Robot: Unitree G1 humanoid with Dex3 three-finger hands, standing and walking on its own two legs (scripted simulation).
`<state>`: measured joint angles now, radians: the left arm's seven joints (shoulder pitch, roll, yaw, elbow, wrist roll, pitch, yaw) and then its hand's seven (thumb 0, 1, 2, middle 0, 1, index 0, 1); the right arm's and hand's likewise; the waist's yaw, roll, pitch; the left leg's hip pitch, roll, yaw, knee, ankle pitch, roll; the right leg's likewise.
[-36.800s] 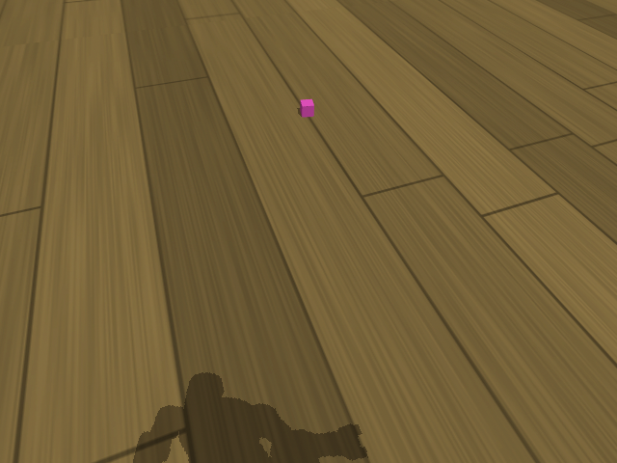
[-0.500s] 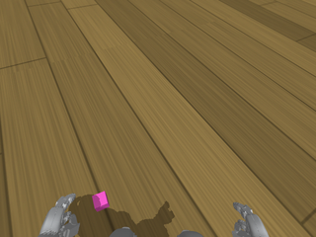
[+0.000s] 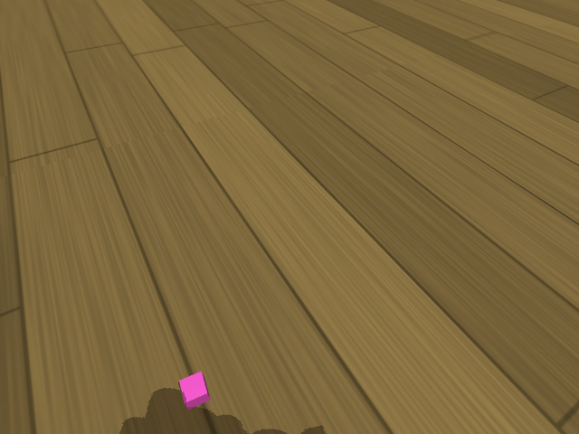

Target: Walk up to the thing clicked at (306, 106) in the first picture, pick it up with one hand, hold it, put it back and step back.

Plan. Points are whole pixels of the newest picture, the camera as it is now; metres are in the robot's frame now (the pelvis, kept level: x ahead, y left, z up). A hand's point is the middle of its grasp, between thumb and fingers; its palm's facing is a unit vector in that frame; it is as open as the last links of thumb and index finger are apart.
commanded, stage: stand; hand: left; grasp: from above
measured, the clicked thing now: (195, 390) +0.39 +0.29 -0.74
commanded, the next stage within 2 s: step back in 1.88 s
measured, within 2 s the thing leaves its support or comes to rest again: neither
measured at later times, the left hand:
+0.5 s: hand out of the picture +0.04 +0.22 -0.16, palm faces +0.01 -0.95 -0.32, open 7.4 cm
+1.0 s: hand out of the picture +0.07 +0.20 -0.16, palm faces +0.00 -0.96 -0.29, open 7.4 cm
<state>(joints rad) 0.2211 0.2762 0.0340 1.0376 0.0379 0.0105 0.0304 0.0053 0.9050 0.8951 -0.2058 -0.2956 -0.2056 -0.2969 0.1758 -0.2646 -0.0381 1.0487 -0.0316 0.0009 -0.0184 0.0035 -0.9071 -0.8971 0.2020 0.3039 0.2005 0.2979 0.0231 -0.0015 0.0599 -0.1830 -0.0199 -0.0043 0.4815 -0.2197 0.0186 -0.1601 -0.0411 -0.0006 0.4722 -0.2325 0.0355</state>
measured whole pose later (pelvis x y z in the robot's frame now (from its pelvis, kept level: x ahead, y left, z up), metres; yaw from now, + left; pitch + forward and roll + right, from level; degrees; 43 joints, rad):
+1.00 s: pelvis +0.01 -0.02 +0.01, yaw -1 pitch -4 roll +0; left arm 0.14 0.26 0.01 1.16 0.02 0.00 0.02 0.00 0.91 0.90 -0.21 -0.30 -0.21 -0.30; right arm 0.14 -0.27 -0.01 1.16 -0.01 0.00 -0.01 0.00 -0.91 -0.90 0.20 0.30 0.20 0.30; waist 0.00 0.01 0.06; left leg -0.11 0.01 0.00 0.34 -0.17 -0.01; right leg -0.09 -0.01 0.00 0.34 -0.18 0.01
